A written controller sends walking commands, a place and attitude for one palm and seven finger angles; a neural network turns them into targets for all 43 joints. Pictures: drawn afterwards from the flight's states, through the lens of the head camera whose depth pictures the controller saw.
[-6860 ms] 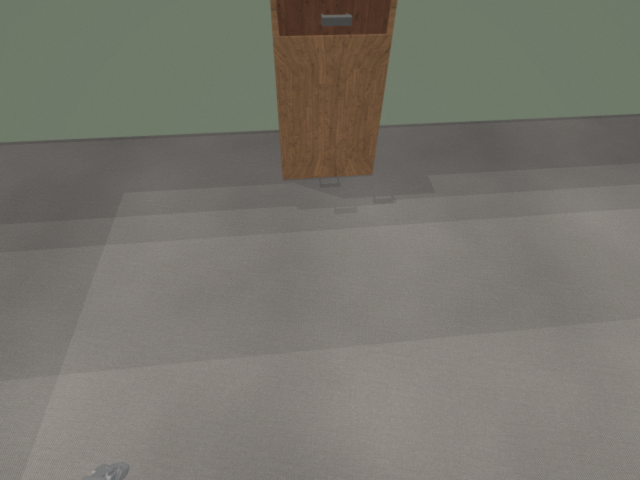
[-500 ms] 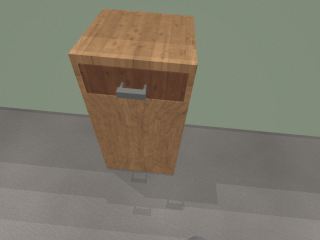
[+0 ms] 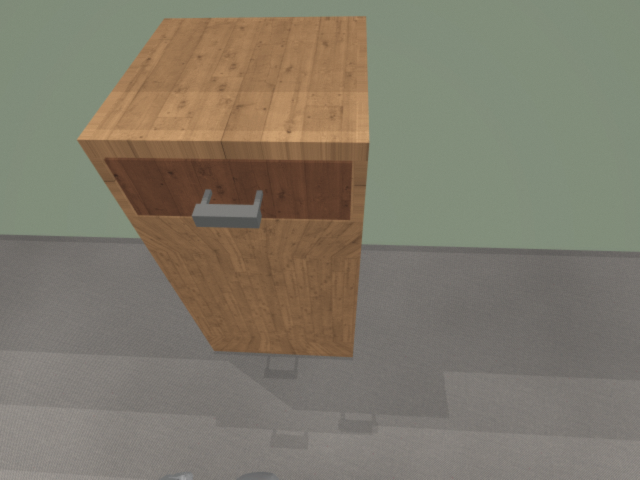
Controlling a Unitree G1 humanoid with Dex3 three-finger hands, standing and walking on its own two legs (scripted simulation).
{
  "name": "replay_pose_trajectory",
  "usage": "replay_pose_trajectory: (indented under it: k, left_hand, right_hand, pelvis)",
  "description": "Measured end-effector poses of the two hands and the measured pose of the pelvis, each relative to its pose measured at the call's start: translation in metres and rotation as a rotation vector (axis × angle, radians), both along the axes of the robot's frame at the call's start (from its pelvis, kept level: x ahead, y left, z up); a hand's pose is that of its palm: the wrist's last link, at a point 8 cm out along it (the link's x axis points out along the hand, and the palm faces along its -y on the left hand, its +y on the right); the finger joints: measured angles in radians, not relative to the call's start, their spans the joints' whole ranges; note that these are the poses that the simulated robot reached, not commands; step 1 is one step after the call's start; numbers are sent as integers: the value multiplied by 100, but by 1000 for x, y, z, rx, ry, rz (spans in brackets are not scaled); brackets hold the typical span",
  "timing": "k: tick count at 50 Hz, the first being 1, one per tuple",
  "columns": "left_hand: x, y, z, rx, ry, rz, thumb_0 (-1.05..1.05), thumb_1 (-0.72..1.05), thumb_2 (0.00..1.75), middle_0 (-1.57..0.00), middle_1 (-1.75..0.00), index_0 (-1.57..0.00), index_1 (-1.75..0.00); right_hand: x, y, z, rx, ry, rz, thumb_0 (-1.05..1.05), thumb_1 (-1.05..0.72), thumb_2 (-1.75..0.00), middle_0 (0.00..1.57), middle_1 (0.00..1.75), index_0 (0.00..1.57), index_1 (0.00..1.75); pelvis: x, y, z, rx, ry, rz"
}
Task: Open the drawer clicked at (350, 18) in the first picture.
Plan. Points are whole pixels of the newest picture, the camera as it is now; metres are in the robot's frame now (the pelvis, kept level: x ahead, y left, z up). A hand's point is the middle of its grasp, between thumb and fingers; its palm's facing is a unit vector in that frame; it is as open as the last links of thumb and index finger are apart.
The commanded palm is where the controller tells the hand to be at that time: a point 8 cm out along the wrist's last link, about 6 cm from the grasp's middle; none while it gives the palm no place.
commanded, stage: come to a stop and stand still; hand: left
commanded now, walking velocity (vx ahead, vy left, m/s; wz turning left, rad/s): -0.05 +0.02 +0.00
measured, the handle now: (230, 205) +0.53 +0.19 -0.01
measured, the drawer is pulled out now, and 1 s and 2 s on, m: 0.00 0.00 0.00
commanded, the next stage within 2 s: look again from close up in 1.72 s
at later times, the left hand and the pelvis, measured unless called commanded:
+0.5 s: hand out of the picture -0.02 +0.27 -0.17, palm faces +0.03 -0.97 -0.24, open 7.4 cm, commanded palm none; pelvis -0.01 +0.08 -0.01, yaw +0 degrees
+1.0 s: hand out of the picture +0.05 +0.24 -0.17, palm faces +0.00 -0.98 -0.22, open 7.3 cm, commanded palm none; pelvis +0.02 +0.06 +0.00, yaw -1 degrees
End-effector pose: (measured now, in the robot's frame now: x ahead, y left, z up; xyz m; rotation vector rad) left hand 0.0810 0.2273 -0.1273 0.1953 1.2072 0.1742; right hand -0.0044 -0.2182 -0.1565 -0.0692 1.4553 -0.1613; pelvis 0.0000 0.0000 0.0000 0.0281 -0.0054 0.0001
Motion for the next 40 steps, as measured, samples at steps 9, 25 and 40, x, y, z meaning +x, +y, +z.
replay_pose_trajectory:
  k: [9,25,40]
  left_hand:
    - [-39,52,-18,14,35,24,0,91,90,-20,-30,-20,-30]
    - [-102,93,-11,-8,139,36,1,91,90,-20,-30,-20,-30]
    - [-71,64,-18,-61,175,10,1,91,90,-20,-30,-20,-30]
  right_hand:
    - [56,12,12,-91,-244,56,1,-91,-90,20,30,20,29]
    - [55,71,16,-47,-289,117,0,-93,-90,21,30,21,29]
    - [2,72,8,-39,-75,52,1,-91,-90,20,30,20,29]
  pelvis:
    - [-11,38,-12,-37,-2,3]
    - [-12,83,-5,-22,-30,-9]
    - [12,76,-2,-18,-28,-16]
